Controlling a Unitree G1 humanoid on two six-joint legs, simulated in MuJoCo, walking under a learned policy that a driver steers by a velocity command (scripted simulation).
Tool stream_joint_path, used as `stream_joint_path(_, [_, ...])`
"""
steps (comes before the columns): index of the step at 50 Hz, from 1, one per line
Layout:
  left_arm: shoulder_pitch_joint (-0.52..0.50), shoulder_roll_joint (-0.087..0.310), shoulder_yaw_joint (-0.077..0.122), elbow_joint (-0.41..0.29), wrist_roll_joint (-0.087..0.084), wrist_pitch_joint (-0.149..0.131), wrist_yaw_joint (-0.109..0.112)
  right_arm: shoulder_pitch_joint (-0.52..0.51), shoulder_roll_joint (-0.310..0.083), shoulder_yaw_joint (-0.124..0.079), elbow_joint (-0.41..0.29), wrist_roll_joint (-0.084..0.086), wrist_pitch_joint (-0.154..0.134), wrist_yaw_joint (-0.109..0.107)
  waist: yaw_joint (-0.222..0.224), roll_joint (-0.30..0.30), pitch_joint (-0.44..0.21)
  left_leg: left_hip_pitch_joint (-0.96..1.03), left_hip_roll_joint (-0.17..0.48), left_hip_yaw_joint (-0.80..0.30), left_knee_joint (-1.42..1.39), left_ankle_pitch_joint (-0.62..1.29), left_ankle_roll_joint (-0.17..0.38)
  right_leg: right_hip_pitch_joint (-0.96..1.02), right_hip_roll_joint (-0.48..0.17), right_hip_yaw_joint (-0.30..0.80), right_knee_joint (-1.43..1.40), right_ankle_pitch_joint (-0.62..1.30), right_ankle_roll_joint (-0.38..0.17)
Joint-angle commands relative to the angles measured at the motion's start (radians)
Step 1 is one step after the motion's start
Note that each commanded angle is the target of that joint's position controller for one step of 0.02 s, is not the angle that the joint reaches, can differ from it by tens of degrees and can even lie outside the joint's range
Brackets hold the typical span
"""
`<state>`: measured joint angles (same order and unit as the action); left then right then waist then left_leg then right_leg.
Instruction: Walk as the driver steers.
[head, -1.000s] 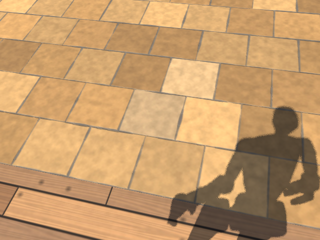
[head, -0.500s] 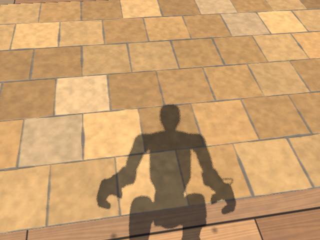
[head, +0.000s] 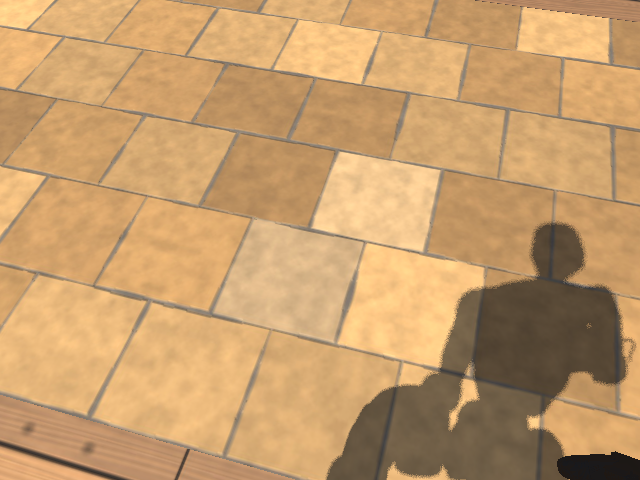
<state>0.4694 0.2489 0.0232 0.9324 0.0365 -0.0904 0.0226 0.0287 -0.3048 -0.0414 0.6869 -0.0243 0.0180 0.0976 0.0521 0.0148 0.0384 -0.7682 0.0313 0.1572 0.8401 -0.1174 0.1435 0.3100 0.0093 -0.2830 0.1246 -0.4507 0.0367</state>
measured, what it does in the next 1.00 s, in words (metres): walks ahead, turning right: left foot, then right foot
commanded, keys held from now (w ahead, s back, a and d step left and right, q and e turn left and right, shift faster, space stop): w+q+shift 0.04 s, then w+shift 0.04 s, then w+e+shift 0.92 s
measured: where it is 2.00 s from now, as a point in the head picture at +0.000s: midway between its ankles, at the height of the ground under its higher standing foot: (464, 52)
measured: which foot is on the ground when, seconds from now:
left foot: up 0.00-0.04, down 0.06-0.52, up 0.54-0.90, down 0.92-1.00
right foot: down 0.00-0.06, up 0.08-0.50, down 0.52-0.92, up 0.94-1.00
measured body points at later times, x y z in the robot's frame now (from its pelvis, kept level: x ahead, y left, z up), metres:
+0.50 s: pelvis +0.45 +0.05 +0.01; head +0.48 +0.06 +0.46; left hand +0.61 +0.29 -0.11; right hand +0.43 -0.21 -0.12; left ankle +0.20 +0.06 -0.67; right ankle +0.63 +0.01 -0.68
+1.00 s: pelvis +0.93 +0.05 +0.02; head +0.97 +0.04 +0.46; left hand +1.11 +0.32 -0.10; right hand +1.01 -0.26 -0.06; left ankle +1.06 +0.16 -0.71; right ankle +0.72 +0.04 -0.60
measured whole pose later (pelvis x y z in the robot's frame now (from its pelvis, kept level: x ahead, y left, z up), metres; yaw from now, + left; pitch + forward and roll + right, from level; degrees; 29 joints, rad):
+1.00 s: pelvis +0.93 +0.05 +0.02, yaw -28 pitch +3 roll +1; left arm 0.34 0.38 0.09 0.82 0.00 -0.06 -0.01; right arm 0.10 -0.28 0.00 0.65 -0.06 -0.08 -0.02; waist 0.07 -0.03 0.02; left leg -0.44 0.04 0.00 0.60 -0.21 -0.05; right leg -0.29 0.10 0.12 1.23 -0.37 -0.12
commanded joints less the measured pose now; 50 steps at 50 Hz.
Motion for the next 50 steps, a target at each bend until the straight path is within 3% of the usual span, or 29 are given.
stream_joint_path(1, [-0.058,0.235,0.05,-0.067,0.012,0.014,0.029,0.141,-0.068,-0.01,-0.033,0.009,-0.01,-0.014,-0.178,-0.166,-0.053,0.359,-0.131,0.076,-0.041,-0.136,0.073,-0.17,-0.282,0.009,0.408,1.693,-0.057])
stream_joint_path(3, [-0.109,0.252,0.058,-0.094,0.014,0.026,0.013,0.501,-0.171,-0.068,0.082,-0.001,-0.023,-0.046,-0.332,-0.114,-0.216,0.871,-0.148,-0.073,-0.2,-0.218,0.135,-0.443,-0.262,0.042,0.955,1.344,-0.097])
stream_joint_path(4, [-0.104,0.112,0.027,-0.139,-0.001,0.008,-0.016,0.401,-0.252,-0.097,0.08,0.0,-0.009,-0.07,-0.201,0.191,-0.192,1.109,0.078,-0.471,-0.322,-0.419,0.197,-0.88,-0.049,0.065,1.338,0.149,-0.057])
stream_joint_path(5, [-0.111,0.109,0.013,-0.224,-0.027,-0.02,-0.021,0.371,-0.296,-0.099,0.042,-0.014,-0.009,-0.068,-0.17,0.168,-0.348,1.208,0.271,-0.951,-0.509,-0.537,0.317,-1.086,0.01,0.288,1.554,0.055,-0.062])
stream_joint_path(6, [-0.216,0.158,0.02,-0.225,-0.03,-0.034,-0.019,0.398,-0.23,-0.092,0.06,-0.012,-0.014,-0.08,-0.211,-0.01,-0.251,1.124,0.271,-0.878,-0.588,-0.478,0.261,-1.146,-0.05,0.343,1.517,0.159,-0.08])
stream_joint_path(7, [-0.179,0.141,0.014,-0.212,-0.044,-0.036,-0.019,0.385,-0.186,-0.079,0.09,-0.014,-0.029,-0.09,-0.144,-0.068,-0.103,0.938,0.268,-0.758,-0.609,-0.382,0.218,-1.114,-0.097,0.325,1.441,0.186,-0.096])
stream_joint_path(8, [-0.183,0.126,0.009,-0.195,-0.03,-0.025,-0.022,0.34,-0.136,-0.062,0.095,-0.021,-0.052,-0.093,-0.1,-0.141,-0.04,0.78,0.23,-0.651,-0.623,-0.311,0.172,-1.047,-0.137,0.338,1.355,0.188,-0.102])
stream_joint_path(11, [-0.109,0.082,0.003,-0.14,-0.014,0.049,-0.052,0.287,-0.066,-0.028,0.117,-0.009,-0.115,-0.094,-0.01,-0.09,0.052,0.536,0.14,-0.391,-0.703,-0.193,0.068,-0.935,-0.168,0.381,1.238,0.204,-0.099])
stream_joint_path(14, [-0.25,0.069,0.004,-0.178,-0.035,0.066,-0.065,0.325,-0.068,-0.025,0.145,0.0,-0.147,-0.073,-0.041,-0.017,0.133,0.516,0.049,-0.154,-0.764,0.13,-0.053,-1.008,-0.124,0.334,1.045,0.355,-0.108])
stream_joint_path(18, [-0.384,0.042,-0.01,-0.213,-0.039,0.042,-0.078,0.368,-0.034,0.001,0.168,0.016,-0.166,-0.079,-0.078,0.016,0.112,0.604,0.007,0.02,-0.778,0.641,-0.127,-0.939,-0.049,0.159,0.738,0.587,-0.138])
stream_joint_path(21, [-0.36,0.063,-0.01,-0.193,-0.035,0.037,-0.087,0.377,-0.078,0.001,0.176,0.016,-0.172,-0.114,-0.042,0.068,0.031,0.786,0.064,0.065,-0.698,1.11,-0.17,-0.822,0.034,0.077,0.584,0.657,-0.169])
stream_joint_path(23, [-0.221,0.126,0.01,-0.146,-0.028,0.05,-0.081,0.343,-0.133,-0.014,0.163,0.009,-0.149,-0.152,0.05,0.114,-0.062,0.879,0.11,0.071,-0.493,1.372,-0.186,-0.67,0.106,0.053,0.558,0.579,-0.183])
stream_joint_path(25, [0.177,0.221,0.058,-0.036,-0.024,0.064,-0.067,0.199,-0.189,-0.034,0.117,-0.015,-0.112,-0.17,0.268,0.118,-0.191,0.747,0.138,0.045,0.043,1.391,-0.184,-0.31,0.103,0.152,0.535,0.45,-0.259])
stream_joint_path(26, [0.331,0.248,0.083,0.009,-0.044,0.066,-0.05,0.097,-0.184,-0.044,0.106,-0.009,-0.096,-0.158,0.365,-0.018,-0.181,0.568,-0.003,0.066,0.572,0.696,-0.169,-0.166,0.024,0.264,0.397,0.454,-0.345])
stream_joint_path(27, [0.239,0.241,0.08,0.035,-0.044,0.078,-0.039,0.033,0.018,0.013,0.034,-0.036,-0.122,-0.13,0.208,-0.277,-0.071,0.103,-0.159,-0.036,0.936,-0.384,-0.16,-0.065,-0.025,0.424,0.584,0.582,-0.371])
stream_joint_path(28, [0.097,0.262,0.076,-0.028,-0.017,0.071,-0.034,0.19,0.071,0.042,-0.053,0.004,-0.138,-0.114,0.033,-0.245,-0.231,-0.133,-0.124,-0.24,1.014,-0.419,-0.166,0.068,-0.181,0.87,0.431,0.366,-0.545])
stream_joint_path(29, [0.039,0.225,0.081,-0.072,-0.012,0.072,-0.024,0.183,0.006,0.052,-0.068,-0.018,-0.166,-0.1,0.041,-0.1,-0.216,-0.171,-0.077,-0.318,0.882,-0.332,-0.14,-0.009,-0.268,1.109,0.154,-0.052,-0.55])
stream_joint_path(30, [-0.016,0.171,0.073,-0.079,-0.006,0.069,-0.02,0.155,-0.053,0.044,-0.052,-0.029,-0.174,-0.091,-0.009,0.085,-0.067,-0.129,-0.021,-0.305,0.744,-0.24,-0.126,-0.223,-0.25,1.067,0.062,-0.156,-0.487])
stream_joint_path(31, [-0.057,0.168,0.068,-0.08,-0.011,0.059,-0.02,0.136,-0.057,0.043,-0.054,-0.049,-0.162,-0.091,-0.058,0.126,0.009,-0.068,0.006,-0.287,0.656,-0.236,-0.138,-0.389,-0.204,0.987,0.046,-0.099,-0.445])
stream_joint_path(34, [-0.096,0.177,0.061,-0.096,-0.023,0.011,-0.022,0.081,-0.045,0.061,-0.09,-0.06,-0.093,-0.086,-0.107,0.11,0.119,0.125,0.078,-0.222,0.343,-0.187,-0.198,-0.761,-0.067,0.772,-0.012,0.055,-0.402])
stream_joint_path(37, [-0.083,0.203,0.08,-0.105,-0.034,-0.006,-0.028,-0.067,-0.014,0.08,-0.151,-0.02,-0.091,-0.074,-0.039,0.011,0.104,0.304,0.078,-0.17,-0.023,0.071,-0.216,-0.828,0.019,0.638,-0.006,0.304,-0.345])
stream_joint_path(42, [-0.014,0.234,0.106,-0.107,-0.04,0.006,-0.036,-0.11,-0.04,0.067,-0.171,-0.001,-0.103,-0.085,0.043,-0.078,-0.001,0.399,-0.011,-0.162,-0.322,0.176,-0.183,-0.509,-0.008,0.668,0.15,0.638,-0.251])
stream_joint_path(44, [-0.041,0.281,0.116,-0.119,-0.028,0.006,-0.034,0.067,-0.119,0.029,-0.123,0.001,-0.115,-0.104,-0.052,-0.066,-0.141,0.604,-0.058,-0.165,-0.351,0.022,-0.159,-0.427,-0.003,0.661,0.415,0.875,-0.205])
stream_joint_path(45, [-0.105,0.292,0.119,-0.136,-0.026,-0.001,-0.038,0.27,-0.163,0.005,-0.077,-0.002,-0.122,-0.118,-0.178,-0.057,-0.244,0.842,-0.012,-0.187,-0.32,-0.034,-0.143,-0.528,0.031,0.638,0.653,0.831,-0.183])
stream_joint_path(46, [-0.148,0.187,0.089,-0.175,-0.024,-0.015,-0.036,0.516,-0.243,-0.029,-0.04,-0.028,-0.125,-0.14,-0.27,0.049,-0.39,1.087,0.201,-0.39,-0.311,-0.392,-0.116,-0.689,0.075,0.564,0.987,0.499,-0.183])
stream_joint_path(47, [-0.049,0.047,0.047,-0.254,-0.079,-0.016,-0.039,0.45,-0.323,-0.046,-0.047,-0.058,-0.119,-0.134,-0.137,0.43,-0.525,1.261,0.488,-1.001,-0.547,-0.626,-0.011,-0.983,0.162,0.451,1.266,-0.056,-0.146])
stream_joint_path(48, [-0.088,0.123,0.042,-0.23,-0.051,0.007,-0.026,0.344,-0.252,-0.054,-0.059,-0.05,-0.106,-0.128,-0.126,0.296,-0.399,1.152,0.455,-1.043,-0.598,-0.814,0.016,-1.131,0.052,0.404,1.351,0.042,-0.163])
stream_joint_path(49, [-0.188,0.165,0.051,-0.226,-0.026,0.02,-0.031,0.28,-0.145,-0.03,-0.068,-0.039,-0.101,-0.124,-0.145,0.139,-0.247,1.02,0.389,-0.827,-0.574,-0.694,-0.006,-1.156,0.001,0.375,1.316,0.128,-0.161])
stream_joint_path(50, [-0.237,0.163,0.054,-0.233,-0.016,0.028,-0.044,0.274,-0.095,-0.018,-0.043,-0.038,-0.1,-0.119,-0.136,0.041,-0.149,0.895,0.341,-0.653,-0.57,-0.459,-0.024,-1.13,-0.032,0.363,1.265,0.167,-0.153])
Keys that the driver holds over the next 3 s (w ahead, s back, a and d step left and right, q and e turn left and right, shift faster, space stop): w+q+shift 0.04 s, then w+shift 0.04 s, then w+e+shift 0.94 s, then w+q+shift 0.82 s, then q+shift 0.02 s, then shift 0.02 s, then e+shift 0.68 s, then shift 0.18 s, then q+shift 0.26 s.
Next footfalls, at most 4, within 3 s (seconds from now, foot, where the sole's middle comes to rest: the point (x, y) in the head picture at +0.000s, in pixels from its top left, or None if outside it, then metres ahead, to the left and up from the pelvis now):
0.06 left None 0.22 0.06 -0.74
0.52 right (344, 374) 0.66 0.03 -0.74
0.92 left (302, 217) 1.09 0.15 -0.74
1.32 right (454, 168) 1.29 -0.26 -0.74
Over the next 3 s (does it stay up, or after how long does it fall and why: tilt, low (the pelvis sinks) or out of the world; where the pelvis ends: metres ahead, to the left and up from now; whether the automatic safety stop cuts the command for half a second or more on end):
stays up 2.12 -0.28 0.04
